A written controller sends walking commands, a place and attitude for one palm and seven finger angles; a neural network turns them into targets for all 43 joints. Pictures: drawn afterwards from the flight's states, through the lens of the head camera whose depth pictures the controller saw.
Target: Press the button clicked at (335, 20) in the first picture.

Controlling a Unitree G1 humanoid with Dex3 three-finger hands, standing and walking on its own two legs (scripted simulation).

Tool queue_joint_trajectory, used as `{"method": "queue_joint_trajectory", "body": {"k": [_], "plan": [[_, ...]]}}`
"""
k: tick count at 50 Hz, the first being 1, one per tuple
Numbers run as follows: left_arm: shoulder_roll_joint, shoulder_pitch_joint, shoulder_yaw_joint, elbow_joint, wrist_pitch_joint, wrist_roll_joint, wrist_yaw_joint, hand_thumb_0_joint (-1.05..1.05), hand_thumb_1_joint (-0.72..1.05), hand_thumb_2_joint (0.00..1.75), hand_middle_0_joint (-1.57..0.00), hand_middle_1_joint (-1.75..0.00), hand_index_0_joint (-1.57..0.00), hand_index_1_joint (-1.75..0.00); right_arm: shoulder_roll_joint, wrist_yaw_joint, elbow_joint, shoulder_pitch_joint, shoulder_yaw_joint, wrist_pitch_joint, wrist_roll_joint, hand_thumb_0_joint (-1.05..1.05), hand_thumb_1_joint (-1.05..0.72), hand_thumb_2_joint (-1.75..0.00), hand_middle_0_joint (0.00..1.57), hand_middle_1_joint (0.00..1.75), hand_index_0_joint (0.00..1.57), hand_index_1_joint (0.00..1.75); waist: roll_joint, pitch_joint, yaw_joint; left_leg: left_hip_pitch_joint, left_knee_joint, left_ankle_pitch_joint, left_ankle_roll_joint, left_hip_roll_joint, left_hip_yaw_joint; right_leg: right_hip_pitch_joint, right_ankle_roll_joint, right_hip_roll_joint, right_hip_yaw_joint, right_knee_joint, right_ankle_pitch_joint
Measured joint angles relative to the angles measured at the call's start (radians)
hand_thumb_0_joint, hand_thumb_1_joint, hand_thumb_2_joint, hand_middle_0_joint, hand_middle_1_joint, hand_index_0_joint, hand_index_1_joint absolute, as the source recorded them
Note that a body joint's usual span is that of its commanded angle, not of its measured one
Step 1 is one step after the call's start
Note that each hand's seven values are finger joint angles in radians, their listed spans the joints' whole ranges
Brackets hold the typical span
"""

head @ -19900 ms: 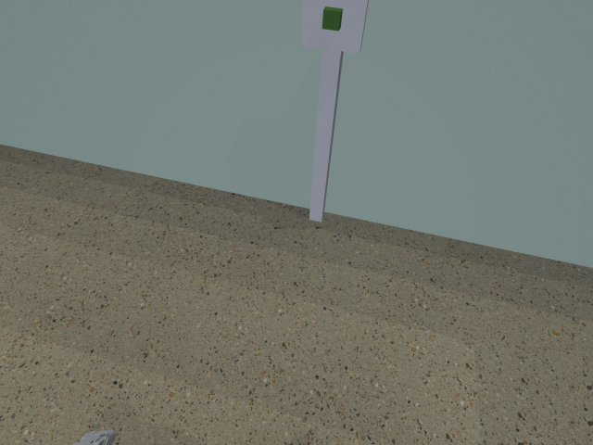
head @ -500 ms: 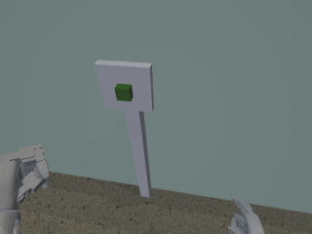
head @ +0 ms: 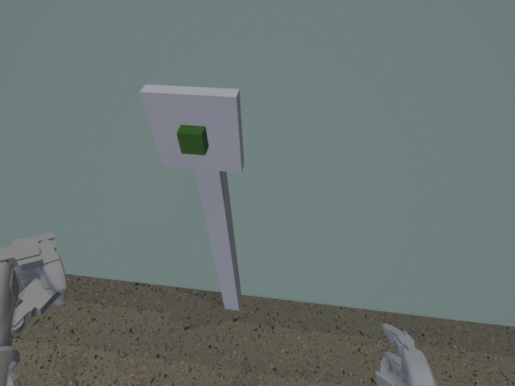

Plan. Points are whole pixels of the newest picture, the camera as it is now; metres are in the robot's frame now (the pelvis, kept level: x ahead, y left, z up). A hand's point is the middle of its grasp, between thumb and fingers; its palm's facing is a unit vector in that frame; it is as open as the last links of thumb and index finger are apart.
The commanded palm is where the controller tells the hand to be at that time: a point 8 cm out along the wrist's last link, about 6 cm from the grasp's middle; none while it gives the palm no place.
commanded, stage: step back with the hand held close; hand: left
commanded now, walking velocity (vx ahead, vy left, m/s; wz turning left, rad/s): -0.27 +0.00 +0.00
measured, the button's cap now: (193, 139) +0.53 +0.18 +0.11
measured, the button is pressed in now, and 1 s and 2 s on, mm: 0 0 0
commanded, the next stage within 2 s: stop stepping back and stand still in 1.10 s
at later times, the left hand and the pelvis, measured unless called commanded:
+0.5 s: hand (13, 345) +0.12 +0.26 +0.15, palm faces +0.39 -0.80 -0.45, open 3.1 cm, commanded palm +0.07 +0.30 +0.17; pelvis -0.07 +0.02 -0.02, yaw +0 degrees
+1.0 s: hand out of the picture +0.04 +0.26 +0.16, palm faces +0.39 -0.81 -0.43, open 3.1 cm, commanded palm -0.02 +0.31 +0.17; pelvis -0.14 +0.02 -0.02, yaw +2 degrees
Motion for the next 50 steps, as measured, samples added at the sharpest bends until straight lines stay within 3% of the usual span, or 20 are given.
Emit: {"method": "queue_joint_trajectory", "body": {"k": [6,12,27,32,34,37,42,48,50], "plan": [[0.031,0.066,-0.007,-0.053,-0.013,0.0,-0.001,0.02,0.89,0.9,-1.3,-1.5,-1.31,-1.5,-0.017,-0.009,-0.021,-0.003,-0.032,0.036,0.009,0.02,-0.9,-0.89,0.2,0.3,0.2,0.3,-0.021,0.01,-0.023,-0.059,0.011,0.014,0.014,-0.021,0.016,-0.077,0.015,-0.023,0.016,0.042,0.002],[0.069,0.085,0.024,-0.087,-0.024,0.001,0.008,0.02,0.89,0.9,-1.3,-1.5,-1.31,-1.5,-0.008,-0.016,-0.04,-0.005,-0.042,0.048,0.015,0.02,-0.9,-0.9,0.2,0.3,0.2,0.3,-0.046,0.015,-0.026,-0.104,0.046,0.018,0.025,-0.033,0.026,-0.131,0.023,-0.037,0.027,0.093,0.001],[0.041,0.061,0.03,-0.127,-0.081,0.032,0.041,0.02,0.89,0.9,-1.3,-1.5,-1.31,-1.5,0.009,-0.016,-0.053,0.019,-0.015,-0.004,0.009,0.01,-0.9,-0.89,0.21,0.3,0.2,0.3,-0.061,0.004,-0.018,-0.24,0.182,0.019,0.039,-0.025,0.01,-0.231,0.023,-0.03,0.015,0.166,0.025],[0.051,0.04,0.041,-0.123,-0.098,0.044,0.048,0.02,0.89,0.9,-1.31,-1.5,-1.31,-1.5,0.015,-0.024,-0.04,0.04,-0.015,-0.024,0.006,0.02,-0.9,-0.89,0.21,0.3,0.2,0.3,-0.062,0.012,-0.037,-0.253,0.184,0.04,0.047,-0.031,-0.011,-0.242,0.028,0.001,0.053,0.231,-0.045],[0.066,0.038,0.054,-0.122,-0.104,0.05,0.044,0.02,0.89,0.9,-1.31,-1.5,-1.31,-1.5,0.025,-0.023,-0.037,0.056,-0.015,-0.032,0.004,0.02,-0.9,-0.89,0.21,0.3,0.2,0.3,-0.067,0.003,-0.046,-0.261,0.18,0.051,0.046,-0.042,-0.027,-0.213,0.028,0.019,0.074,0.277,-0.029],[0.074,0.042,0.083,-0.127,-0.126,0.051,0.036,0.02,0.89,0.9,-1.31,-1.5,-1.31,-1.5,0.033,-0.015,-0.033,0.051,-0.012,-0.043,0.0,0.02,-0.9,-0.89,0.21,0.3,0.2,0.3,-0.074,-0.005,-0.033,-0.292,0.185,0.062,0.041,-0.041,-0.023,-0.187,0.024,0.033,0.104,0.252,-0.102],[0.062,0.041,0.065,-0.144,-0.134,0.032,0.017,0.02,0.89,0.9,-1.3,-1.5,-1.31,-1.5,0.031,0.002,-0.018,-0.008,-0.014,-0.048,-0.001,0.02,-0.9,-0.89,0.21,0.3,0.2,0.3,-0.062,0.035,-0.023,-0.307,0.158,0.11,0.028,-0.022,-0.023,-0.209,0.015,0.051,0.108,0.233,-0.061],[0.078,0.059,0.033,-0.171,-0.132,0.024,0.023,0.01,0.89,0.9,-1.31,-1.5,-1.31,-1.5,0.02,0.002,-0.002,-0.017,-0.037,-0.011,0.0,0.01,-0.9,-0.89,0.21,0.3,0.2,0.3,-0.081,0.004,-0.027,-0.327,0.306,-0.068,-0.008,-0.047,-0.047,-0.236,0.017,0.036,0.113,0.213,-0.023],[0.084,0.05,0.044,-0.172,-0.129,0.025,0.031,0.01,0.89,0.9,-1.31,-1.5,-1.31,-1.5,0.015,-0.004,0.002,-0.011,-0.04,-0.001,0.0,0.01,-0.9,-0.89,0.21,0.3,0.2,0.3,-0.089,-0.013,-0.033,-0.269,0.22,-0.036,0.004,-0.04,-0.051,-0.254,0.028,0.03,0.111,0.211,-0.01]]}}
